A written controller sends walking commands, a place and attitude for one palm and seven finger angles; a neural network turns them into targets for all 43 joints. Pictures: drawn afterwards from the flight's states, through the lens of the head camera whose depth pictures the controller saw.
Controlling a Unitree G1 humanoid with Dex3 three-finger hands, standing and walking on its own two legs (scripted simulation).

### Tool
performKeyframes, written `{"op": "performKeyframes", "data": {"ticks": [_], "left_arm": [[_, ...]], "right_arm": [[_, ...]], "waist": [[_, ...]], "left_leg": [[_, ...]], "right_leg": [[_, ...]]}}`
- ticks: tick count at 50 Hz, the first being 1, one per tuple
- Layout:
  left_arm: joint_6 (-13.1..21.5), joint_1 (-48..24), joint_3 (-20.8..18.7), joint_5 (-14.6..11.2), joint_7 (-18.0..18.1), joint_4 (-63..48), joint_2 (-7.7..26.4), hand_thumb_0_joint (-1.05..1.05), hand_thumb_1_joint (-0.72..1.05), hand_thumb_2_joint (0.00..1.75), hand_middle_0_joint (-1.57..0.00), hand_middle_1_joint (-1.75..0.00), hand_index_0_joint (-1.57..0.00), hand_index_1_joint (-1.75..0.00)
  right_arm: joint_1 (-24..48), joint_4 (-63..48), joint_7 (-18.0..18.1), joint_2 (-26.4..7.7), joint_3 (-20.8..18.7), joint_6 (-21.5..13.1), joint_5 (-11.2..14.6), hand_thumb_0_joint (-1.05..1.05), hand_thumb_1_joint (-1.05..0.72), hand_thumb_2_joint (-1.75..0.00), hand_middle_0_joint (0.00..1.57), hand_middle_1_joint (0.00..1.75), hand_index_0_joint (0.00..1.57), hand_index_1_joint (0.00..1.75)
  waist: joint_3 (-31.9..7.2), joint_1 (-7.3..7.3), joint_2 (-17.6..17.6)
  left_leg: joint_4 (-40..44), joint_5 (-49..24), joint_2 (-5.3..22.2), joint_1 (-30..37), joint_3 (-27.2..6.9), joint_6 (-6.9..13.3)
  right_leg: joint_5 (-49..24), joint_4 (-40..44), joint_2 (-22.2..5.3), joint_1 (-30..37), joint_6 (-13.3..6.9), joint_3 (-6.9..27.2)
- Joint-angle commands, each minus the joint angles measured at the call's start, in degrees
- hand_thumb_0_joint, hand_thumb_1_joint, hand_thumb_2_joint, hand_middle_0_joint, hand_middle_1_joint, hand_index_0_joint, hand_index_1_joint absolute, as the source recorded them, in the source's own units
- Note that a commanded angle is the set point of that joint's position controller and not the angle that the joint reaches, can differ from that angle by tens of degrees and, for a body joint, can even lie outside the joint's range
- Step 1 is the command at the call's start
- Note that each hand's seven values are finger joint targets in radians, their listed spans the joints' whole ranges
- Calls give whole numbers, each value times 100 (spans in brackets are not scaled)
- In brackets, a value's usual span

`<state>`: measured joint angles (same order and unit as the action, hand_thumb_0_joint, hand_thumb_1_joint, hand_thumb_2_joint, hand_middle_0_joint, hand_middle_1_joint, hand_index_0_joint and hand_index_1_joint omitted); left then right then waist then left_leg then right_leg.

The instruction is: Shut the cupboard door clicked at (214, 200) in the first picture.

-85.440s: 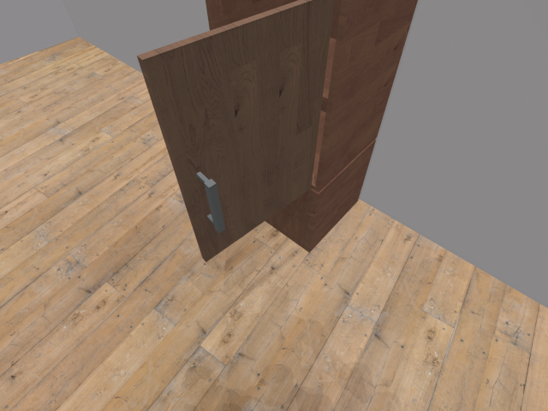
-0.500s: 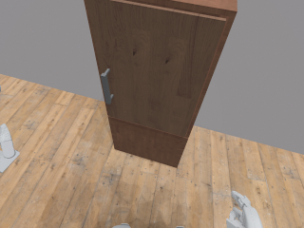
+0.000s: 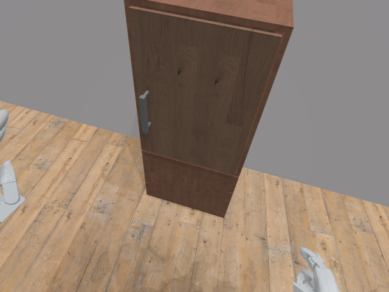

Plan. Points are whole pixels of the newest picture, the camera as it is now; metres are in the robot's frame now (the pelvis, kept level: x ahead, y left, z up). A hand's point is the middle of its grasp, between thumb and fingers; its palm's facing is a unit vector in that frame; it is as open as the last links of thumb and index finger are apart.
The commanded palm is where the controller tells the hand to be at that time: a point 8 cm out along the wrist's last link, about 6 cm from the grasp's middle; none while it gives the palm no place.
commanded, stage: stop stepping back and stand still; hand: left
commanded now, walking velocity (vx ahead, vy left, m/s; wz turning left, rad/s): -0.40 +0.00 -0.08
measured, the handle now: (146, 112) +0.74 +0.20 -0.09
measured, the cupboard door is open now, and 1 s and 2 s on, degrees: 0 0 0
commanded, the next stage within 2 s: let the arm hang, fingers relaxed in 1.10 s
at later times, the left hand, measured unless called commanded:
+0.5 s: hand out of the picture +0.13 +0.31 +0.18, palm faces +0.45 -0.85 -0.29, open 7.4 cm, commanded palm +0.06 +0.34 +0.19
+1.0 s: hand out of the picture +0.09 +0.34 +0.17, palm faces +0.33 -0.84 -0.42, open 7.4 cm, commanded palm +0.02 +0.39 +0.19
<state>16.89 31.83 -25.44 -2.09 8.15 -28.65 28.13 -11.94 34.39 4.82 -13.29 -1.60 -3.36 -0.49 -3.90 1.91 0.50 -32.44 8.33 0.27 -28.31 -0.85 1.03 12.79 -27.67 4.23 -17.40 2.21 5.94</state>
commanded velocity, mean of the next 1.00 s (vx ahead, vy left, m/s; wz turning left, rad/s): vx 0.16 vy -0.11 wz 0.00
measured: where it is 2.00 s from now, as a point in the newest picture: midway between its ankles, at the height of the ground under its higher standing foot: outside the picture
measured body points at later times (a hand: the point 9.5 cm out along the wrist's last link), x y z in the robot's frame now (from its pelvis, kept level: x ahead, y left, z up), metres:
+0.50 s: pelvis -0.10 +0.05 -0.02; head -0.14 +0.09 +0.43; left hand +0.10 +0.35 +0.19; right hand +0.03 -0.20 -0.09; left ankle +0.04 +0.09 -0.73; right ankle -0.18 -0.07 -0.72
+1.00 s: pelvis -0.15 +0.10 +0.00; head -0.17 +0.13 +0.45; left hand +0.06 +0.39 +0.19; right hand -0.05 -0.14 -0.08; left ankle -0.10 +0.24 -0.73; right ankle -0.14 +0.01 -0.70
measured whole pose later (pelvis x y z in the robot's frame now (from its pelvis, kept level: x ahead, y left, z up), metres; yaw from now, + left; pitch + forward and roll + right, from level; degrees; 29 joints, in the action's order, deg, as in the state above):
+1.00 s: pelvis -0.15 +0.10 +0.00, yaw -7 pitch -2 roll +0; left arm 9.2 30.8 -24.8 -2.3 9.6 -27.4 24.7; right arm -15.5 37.1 4.0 -8.7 1.2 -6.0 -1.1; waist -1.2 3.4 -2.6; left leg -32.8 13.9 4.3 -17.1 3.6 -1.1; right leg 22.9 -46.5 0.7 -22.2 -0.4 -3.5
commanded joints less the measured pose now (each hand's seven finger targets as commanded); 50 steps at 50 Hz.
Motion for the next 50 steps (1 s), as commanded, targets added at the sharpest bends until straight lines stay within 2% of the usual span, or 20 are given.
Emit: {"op": "performKeyframes", "data": {"ticks": [1, 4, 11, 13, 15, 18, 21, 23, 24, 25, 28, 29, 30, 31, 34, 40, 41, 42, 44, 50], "left_arm": [[318, -503, -729, -62, 34, -855, 743, 0, 90, 90, -20, -30, -20, -30], [227, -252, -718, -31, -22, -1346, 672, 0, 90, 90, -20, -30, -20, -30], [-282, -32, -463, -199, 207, -2010, 659, 0, 90, 90, -20, -30, -20, -30], [-368, 13, -892, -190, 244, -1770, 1087, 0, 90, 90, -20, -30, -20, -30], [-393, -529, -1072, -282, 281, -1608, 1221, 0, 90, 90, -20, -30, -20, -30], [-699, -849, -468, -286, 195, -949, 612, 0, 90, 90, -20, -30, -20, -30], [-690, -1728, -245, -90, 227, -827, 617, 0, 90, 90, -20, -30, -20, -30], [-513, -1782, -476, -139, 213, -1343, 844, 0, 90, 90, -20, -30, -20, -30], [-439, -1696, -644, -164, 190, -1470, 1046, 0, 90, 90, -20, -30, -20, -30], [-448, -1379, -736, -219, 153, -1372, 1028, 0, 90, 90, -20, -30, -20, -30], [-548, -127, -720, -256, 105, -1339, 788, 0, 90, 90, -20, -30, -20, -30], [-562, 250, -634, -209, 83, -1387, 695, 0, 90, 90, -20, -30, -20, -30], [-565, 315, -733, -152, 84, -1504, 846, 0, 90, 90, -20, -30, -20, -30], [-474, -163, -883, -154, 117, -1815, 1030, 0, 90, 90, -20, -30, -20, -30], [-319, -697, -936, -33, 247, -1171, 928, 0, 90, 90, -20, -30, -20, -30], [-377, -1389, -182, 48, 397, -543, 456, 0, 90, 90, -20, -30, -20, -30], [-367, -1366, -153, -7, 396, -783, 457, 0, 90, 90, -20, -30, -20, -30], [-335, -1253, -233, -38, 393, -986, 484, 0, 90, 90, -20, -30, -20, -30], [-273, -757, -546, -92, 263, -1012, 743, 0, 90, 90, -20, -30, -20, -30], [-273, -131, -775, 10, 254, -1587, 765, 0, 90, 90, -20, -30, -20, -30]], "right_arm": [[616, -935, 112, -928, -271, -461, 94, 0, -90, -90, 20, 30, 20, 30], [532, -904, 44, -747, -261, -651, -36, 0, -90, -90, 20, 30, 20, 30], [225, -594, -56, -515, -65, -807, -141, 0, -90, -90, 20, 30, 20, 30], [141, -517, -62, -504, -80, -637, -187, 0, -90, -90, 20, 30, 20, 30], [268, -416, -51, -477, 2, -481, -213, 0, -90, -90, 20, 30, 20, 30], [425, -515, 36, -573, -151, -415, 58, 0, -90, -90, 20, 30, 20, 30], [471, -498, 127, -617, 88, -381, 54, 0, -90, -90, 20, 30, 20, 30], [477, -624, 140, -683, 107, -532, -4, 0, -90, -90, 20, 30, 20, 30], [501, -705, 122, -585, 140, -635, -38, 0, -90, -90, 20, 30, 20, 30], [562, -729, 81, -548, 80, -682, -83, 0, -90, -90, 20, 30, 20, 30], [538, -830, -58, -523, -21, -602, -99, 0, -90, -90, 20, 30, 20, 30], [490, -853, -109, -461, -1, -503, -27, 0, -90, -90, 20, 30, 20, 30], [414, -856, -144, -431, -47, -401, 27, 0, -90, -90, 20, 30, 20, 30], [380, -770, -138, -582, -159, -326, 23, 0, -90, -90, 20, 30, 20, 30], [96, -609, -115, -400, -26, -338, -84, 0, -90, -90, 20, 30, 20, 30], [173, -427, 169, -513, -18, -587, -37, 0, -90, -90, 20, 30, 20, 30], [106, -500, 190, -622, -60, -614, -5, 0, -90, -90, 20, 30, 20, 30], [141, -610, 183, -777, -94, -606, 18, 0, -90, -90, 20, 30, 20, 30], [255, -585, 79, -619, -93, -594, 17, 0, -90, -90, 20, 30, 20, 30], [375, -688, -87, -530, -12, -479, -63, 0, -90, -90, 20, 30, 20, 30]], "waist": [[-285, -118, 1595], [-654, -250, 1123], [-758, -154, 1566], [-763, -79, 492], [-683, -77, -267], [194, -23, -1295], [1192, 158, 468], [642, 18, 2408], [410, -109, 1962], [224, -277, 1248], [-230, -333, 1483], [-242, -321, 867], [-45, -293, -827], [329, -209, -1457], [312, 50, -483], [317, -34, -98], [247, -3, 444], [301, 3, 1422], [178, 21, 1225], [236, -131, 1508]], "left_leg": [[3186, 3769, 1768, -847, -2054, 500], [2914, 3412, 1799, -249, -1778, 515], [2416, 1854, 783, 1711, -315, -622], [687, 1037, 303, 2102, 360, -478], [-863, 388, 387, 2280, 55, -339], [-1916, 860, 192, 2051, -263, -323], [134, 1776, 425, 1277, -476, -61], [2824, 4389, 1343, 1072, -2710, -400], [3409, 4669, 1561, 605, -3094, -669], [3531, 4132, 1443, 246, -2556, -964], [2603, 2868, 740, -592, -412, -965], [1323, 2866, 372, -753, 164, -877], [-1437, 2062, -202, -455, 829, -615], [-3585, 1708, -226, -915, 227, -416], [-3281, 1285, 487, -867, -174, -212], [229, 1261, 181, 1438, 864, -43], [891, 1647, 518, 1667, 198, 110], [1479, 1747, 1459, 2013, -1426, 502], [2179, 2202, 2261, 1603, -2630, 860], [1813, 2842, 1540, -63, -536, 334]], "right_leg": [[727, -1570, 546, 1333, -49, -470], [1336, -2660, 400, 895, -148, -465], [1351, 682, 333, 912, -417, -1114], [1063, 1503, -612, 184, -835, -354], [933, 1623, -1736, -895, -1307, 413], [2964, 1526, -1564, -2030, -1360, 594], [2520, -16, -940, -1594, -877, -129], [2391, -2099, 239, -1028, -445, -1004], [2135, -2782, 321, -439, -449, -794], [2038, -2714, 382, 236, -476, -954], [2029, -807, 440, 2126, -616, -1470], [2047, -11, 74, 2199, -813, -1007], [2837, 1313, -1184, 807, -1228, 687], [3233, 2228, -2702, -412, -1814, 2565], [2763, 1685, -2178, -356, -1510, 1183], [2350, 518, -1361, -452, -980, -258], [2049, -367, -1045, -518, -741, -504], [1737, -1504, -459, -1222, -372, -920], [1701, -2815, -398, -1348, -217, -634], [872, -972, -260, 848, -268, -1233]]}}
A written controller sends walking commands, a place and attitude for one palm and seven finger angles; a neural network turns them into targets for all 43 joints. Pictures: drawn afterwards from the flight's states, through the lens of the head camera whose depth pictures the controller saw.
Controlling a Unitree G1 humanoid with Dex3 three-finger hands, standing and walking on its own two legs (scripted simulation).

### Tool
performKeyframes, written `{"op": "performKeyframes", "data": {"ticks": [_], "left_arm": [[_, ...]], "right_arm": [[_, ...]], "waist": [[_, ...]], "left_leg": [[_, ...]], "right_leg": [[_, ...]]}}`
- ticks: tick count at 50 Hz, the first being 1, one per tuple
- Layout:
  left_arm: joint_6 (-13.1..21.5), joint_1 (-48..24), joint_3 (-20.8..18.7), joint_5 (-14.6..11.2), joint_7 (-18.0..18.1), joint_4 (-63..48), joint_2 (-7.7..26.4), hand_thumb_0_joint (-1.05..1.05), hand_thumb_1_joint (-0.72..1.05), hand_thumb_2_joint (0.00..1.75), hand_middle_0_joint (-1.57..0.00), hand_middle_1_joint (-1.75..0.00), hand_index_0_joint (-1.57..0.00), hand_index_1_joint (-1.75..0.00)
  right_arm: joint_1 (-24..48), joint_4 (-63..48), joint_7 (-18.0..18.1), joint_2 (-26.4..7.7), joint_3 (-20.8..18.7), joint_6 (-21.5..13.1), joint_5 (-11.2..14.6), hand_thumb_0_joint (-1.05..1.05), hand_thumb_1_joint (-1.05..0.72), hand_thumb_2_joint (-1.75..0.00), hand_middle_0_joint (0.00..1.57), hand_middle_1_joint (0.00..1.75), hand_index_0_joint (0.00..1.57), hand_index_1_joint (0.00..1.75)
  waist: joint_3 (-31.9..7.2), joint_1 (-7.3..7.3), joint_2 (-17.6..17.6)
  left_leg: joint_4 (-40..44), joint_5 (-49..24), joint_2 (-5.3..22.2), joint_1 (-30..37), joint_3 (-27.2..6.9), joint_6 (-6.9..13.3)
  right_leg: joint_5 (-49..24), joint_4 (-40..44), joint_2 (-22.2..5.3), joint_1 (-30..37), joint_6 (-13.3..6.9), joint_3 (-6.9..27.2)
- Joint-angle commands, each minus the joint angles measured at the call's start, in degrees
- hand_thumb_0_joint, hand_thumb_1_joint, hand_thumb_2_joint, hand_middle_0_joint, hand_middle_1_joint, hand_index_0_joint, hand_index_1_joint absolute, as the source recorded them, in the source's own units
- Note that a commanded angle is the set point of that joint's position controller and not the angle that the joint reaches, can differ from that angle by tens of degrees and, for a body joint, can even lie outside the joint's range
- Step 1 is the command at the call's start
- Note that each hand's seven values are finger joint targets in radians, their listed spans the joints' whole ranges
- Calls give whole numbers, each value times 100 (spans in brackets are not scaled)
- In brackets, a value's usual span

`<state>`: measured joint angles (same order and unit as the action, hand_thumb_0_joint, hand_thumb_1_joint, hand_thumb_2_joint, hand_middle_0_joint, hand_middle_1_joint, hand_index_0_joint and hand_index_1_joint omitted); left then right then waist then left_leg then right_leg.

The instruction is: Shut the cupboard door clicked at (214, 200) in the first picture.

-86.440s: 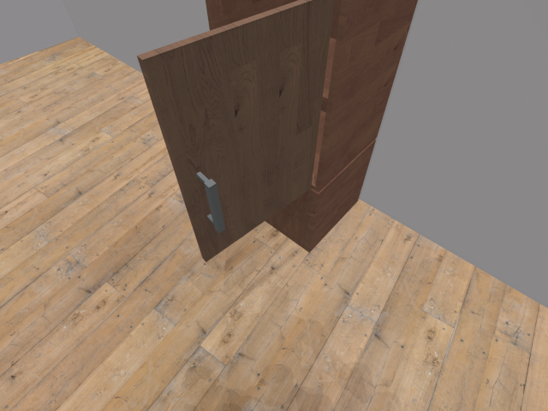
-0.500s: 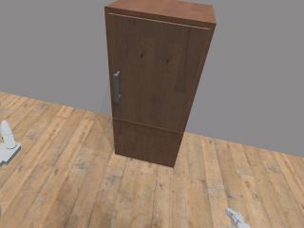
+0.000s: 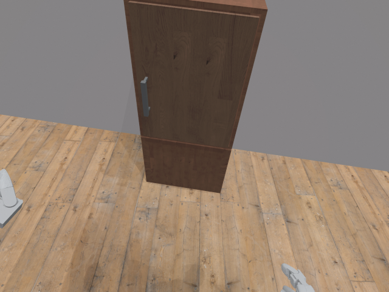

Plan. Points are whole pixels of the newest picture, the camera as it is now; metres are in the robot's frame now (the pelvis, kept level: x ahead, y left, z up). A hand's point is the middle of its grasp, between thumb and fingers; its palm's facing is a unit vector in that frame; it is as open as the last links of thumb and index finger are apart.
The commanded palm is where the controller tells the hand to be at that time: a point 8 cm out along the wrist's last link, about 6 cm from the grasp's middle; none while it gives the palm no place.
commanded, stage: stop stepping back and stand still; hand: left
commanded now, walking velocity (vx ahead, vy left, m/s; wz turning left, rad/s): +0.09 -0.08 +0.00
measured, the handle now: (146, 97) +0.88 +0.19 -0.09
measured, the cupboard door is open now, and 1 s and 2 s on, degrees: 0 0 0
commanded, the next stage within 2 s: let the arm hang, fingers relaxed in 0.10 s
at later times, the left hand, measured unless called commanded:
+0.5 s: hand out of the picture +0.09 +0.16 -0.16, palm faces +0.11 -0.98 -0.17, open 6.9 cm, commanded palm none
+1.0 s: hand out of the picture -0.01 +0.17 -0.16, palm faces +0.07 -0.98 -0.19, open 7.4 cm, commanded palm none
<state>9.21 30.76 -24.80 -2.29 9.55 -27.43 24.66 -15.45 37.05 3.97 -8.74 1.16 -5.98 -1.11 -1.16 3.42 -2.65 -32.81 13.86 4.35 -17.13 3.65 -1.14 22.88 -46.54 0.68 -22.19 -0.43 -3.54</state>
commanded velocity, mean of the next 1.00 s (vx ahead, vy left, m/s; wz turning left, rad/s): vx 0.00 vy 0.00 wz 0.00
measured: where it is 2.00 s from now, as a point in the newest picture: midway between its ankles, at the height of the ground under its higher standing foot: outside the picture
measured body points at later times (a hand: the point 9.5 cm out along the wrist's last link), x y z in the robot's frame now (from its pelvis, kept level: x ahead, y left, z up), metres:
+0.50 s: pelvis +0.02 -0.01 +0.00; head +0.03 +0.00 +0.45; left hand +0.08 +0.21 -0.14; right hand +0.12 -0.25 -0.13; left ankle +0.04 +0.12 -0.73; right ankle +0.02 -0.09 -0.73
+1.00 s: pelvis +0.02 +0.00 +0.02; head +0.02 -0.01 +0.46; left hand -0.01 +0.22 -0.14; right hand -0.01 -0.20 -0.15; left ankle +0.04 +0.12 -0.73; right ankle +0.02 -0.09 -0.73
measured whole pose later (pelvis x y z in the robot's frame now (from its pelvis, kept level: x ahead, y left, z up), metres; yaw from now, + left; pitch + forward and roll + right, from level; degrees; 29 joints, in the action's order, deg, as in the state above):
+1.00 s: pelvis +0.02 +0.00 +0.02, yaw +2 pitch -2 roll +0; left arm 0.0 18.8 0.0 0.6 1.8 66.5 7.5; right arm -19.2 66.2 1.9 -7.1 0.7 0.9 -1.3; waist 0.7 0.6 1.3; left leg -22.1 9.9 1.8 -10.4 5.3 0.3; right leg 12.3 -21.9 -0.3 -7.9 -1.8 -6.2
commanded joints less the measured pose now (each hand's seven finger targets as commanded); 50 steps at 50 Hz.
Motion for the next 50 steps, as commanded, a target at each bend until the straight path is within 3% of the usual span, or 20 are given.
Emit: {"op": "performKeyframes", "data": {"ticks": [1, 2, 3, 4, 5, 7, 9, 10, 11, 12, 13, 14, 15, 17, 19, 21, 23, 26, 37, 50], "left_arm": [[432, -69, -794, 45, 128, -1588, 1038, 0, 90, 90, -20, -30, -20, -30], [381, -86, -812, 62, 153, -1393, 1043, 0, 90, 90, -20, -30, -20, -30], [333, -81, -843, 58, 163, -1158, 1072, 0, 90, 90, -20, -30, -20, -30], [318, -275, -821, 21, 185, -1089, 1108, 0, 90, 90, -20, -30, -20, -30], [324, -564, -885, -1, 239, -1107, 1266, 0, 90, 90, -20, -30, -20, -30], [355, -477, -699, 11, 254, -837, 991, 0, 90, 90, -20, -30, -20, -30], [383, -441, -622, 22, 240, -838, 915, 0, 90, 90, -20, -30, -20, -30], [-553, -934, 1682, 587, -619, 3150, -582, 0, 90, 90, -20, -30, -20, -30], [-942, -727, 1781, 423, -825, 3234, -679, 0, 90, 90, -20, -30, -20, -30], [-1030, -790, 1897, 339, -903, 3431, -817, 0, 90, 90, -20, -30, -20, -30], [-1072, -809, 2064, 329, -931, 3628, -938, 0, 90, 90, -20, -30, -20, -30], [-1071, -842, 2084, 350, -920, 3968, -916, 0, 90, 90, -20, -30, -20, -30], [-1053, -991, 2083, 356, -927, 4171, -885, 0, 90, 90, -20, -30, -20, -30], [-1031, -1275, 2034, 358, -932, 4910, -579, 0, 90, 90, -20, -30, -20, -30], [-926, -1257, 2062, 391, -922, 5846, -339, 0, 90, 90, -20, -30, -20, -30], [-845, -1569, 2167, 359, -906, 6623, -282, 0, 90, 90, -20, -30, -20, -30], [-812, -1753, 2244, 332, -878, 7184, -380, 0, 90, 90, -20, -30, -20, -30], [-796, -1472, 2186, 321, -839, 7723, -778, 0, 90, 90, -20, -30, -20, -30], [-821, -1207, 2338, 279, -803, 8944, -912, 0, 90, 90, -20, -30, -20, -30], [-854, -821, 2347, 281, -741, 9261, -1203, 0, 90, 90, -20, -30, -20, -30]], "right_arm": [[674, -967, -8, -989, -297, -169, 4, 0, -90, -90, 20, 30, 20, 30], [647, -964, -3, -981, -315, -125, 14, 0, -90, -90, 20, 30, 20, 30], [606, -967, 12, -954, -324, -97, 28, 0, -90, -90, 20, 30, 20, 30], [579, -969, 17, -865, -302, -71, 22, 0, -90, -90, 20, 30, 20, 30], [553, -904, 10, -858, -296, -120, 35, 0, -90, -90, 20, 30, 20, 30], [528, -792, -4, -877, -326, -150, 66, 0, -90, -90, 20, 30, 20, 30], [650, -784, 11, -813, -235, -106, 50, 0, -90, -90, 20, 30, 20, 30], [624, 321, -556, -1228, -440, -196, 19, 0, -90, -90, 20, 30, 20, 30], [178, 178, -503, -999, -372, 161, 72, 0, -90, -90, 20, 30, 20, 30], [67, 92, -472, -1026, -304, 316, 60, 0, -90, -90, 20, 30, 20, 30], [226, -2, -431, -1266, -339, 325, 14, 0, -90, -90, 20, 30, 20, 30], [430, 16, -390, -1553, -347, 377, -69, 0, -90, -90, 20, 30, 20, 30], [585, -67, -347, -1568, -287, 394, -110, 0, -90, -90, 20, 30, 20, 30], [675, 110, -311, -1524, -244, 398, -100, 0, -90, -90, 20, 30, 20, 30], [691, 426, -313, -1242, -213, 506, -66, 0, -90, -90, 20, 30, 20, 30], [481, 781, -334, -910, -164, 632, -61, 0, -90, -90, 20, 30, 20, 30], [324, 1144, -344, -800, -131, 643, -51, 0, -90, -90, 20, 30, 20, 30], [268, 1508, -280, -707, -175, 568, -66, 0, -90, -90, 20, 30, 20, 30], [-318, 2458, -216, -584, -157, 601, 2, 0, -90, -90, 20, 30, 20, 30], [-755, 2786, -176, -260, -121, 597, 4, 0, -90, -90, 20, 30, 20, 30]], "waist": [[-53, -267, 1720], [-67, -262, 1417], [33, -247, 818], [122, -225, -62], [-73, -258, -609], [-36, -248, -487], [-78, -259, -348], [313, 70, 37], [-45, 30, 37], [-82, -78, 155], [-276, -244, 335], [-339, -362, 282], [-243, -419, 91], [-257, -449, -172], [-385, -433, -659], [-318, -225, -468], [-279, -122, 257], [-520, -279, 1210], [373, -301, 126], [681, -317, 210]], "left_leg": [[1615, 2477, 931, -1459, -733, 424], [1142, 2446, 700, -1592, -476, 318], [209, 2244, 343, -1693, -198, 208], [-968, 1629, -16, -1872, -99, 125], [-1897, 1263, -235, -1786, -94, 57], [-2323, 1181, -75, -1689, -453, 40], [-1324, 944, -23, -1043, -305, 69], [-1214, 907, 232, -1204, -104, 35], [-640, 17, -101, -104, -226, -7], [-257, -1654, 109, 193, -477, 144], [99, -2536, 781, 121, -1305, 479], [312, -2496, 1256, -364, -1707, 834], [448, -2444, 1242, -668, -1791, 940], [481, -2334, 800, -868, -1470, 723], [-59, -1210, 52, -415, -578, 249], [-203, -25, -250, 156, -322, 73], [255, -689, -107, 605, -364, 84], [735, -1262, 190, 646, -508, 195], [1367, -561, 222, 619, -436, 191], [1523, -235, 162, 464, -376, 237]], "right_leg": [[-59, 1276, 171, 1768, -52, -367], [110, 1670, 110, 1967, -153, -207], [421, 2208, -297, 1759, -422, 520], [902, 2922, -1134, 1409, -881, 2006], [888, 3358, -1867, 1234, -1204, 3007], [-18, 3177, -1934, 1157, -1370, 2627], [-1067, 2750, -1621, 1010, -1111, 1655], [-3455, 1630, -1864, 499, -797, 160], [-3224, 1265, -1190, 88, -561, 311], [-2445, 881, -961, -161, -229, 3], [-1432, 348, -562, -220, -4, -105], [-290, 160, -348, 217, 43, -45], [-75, 345, -310, 495, 32, 68], [-1327, 926, -439, 1206, -9, 236], [-2373, 1880, -1044, 1165, -283, 917], [-2193, 2521, -1486, 704, -682, 1226], [-1759, 2532, -1163, 587, -524, 865], [-1919, 2539, -835, 1260, -248, 507], [-1109, 3180, -778, 1195, -245, 416], [-855, 3070, -703, 1026, -225, 415]]}}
